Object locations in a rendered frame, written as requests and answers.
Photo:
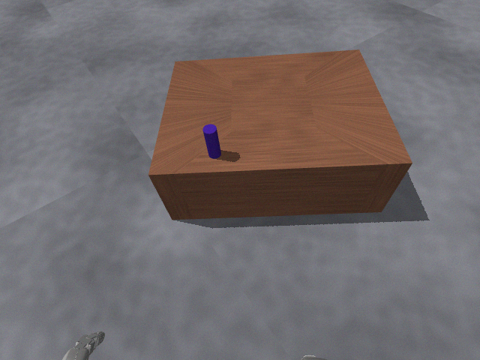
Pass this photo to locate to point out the can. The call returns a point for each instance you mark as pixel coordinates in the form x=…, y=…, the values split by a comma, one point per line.
x=212, y=141

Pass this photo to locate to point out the left robot hand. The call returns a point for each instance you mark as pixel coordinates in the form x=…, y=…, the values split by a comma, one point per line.
x=85, y=346

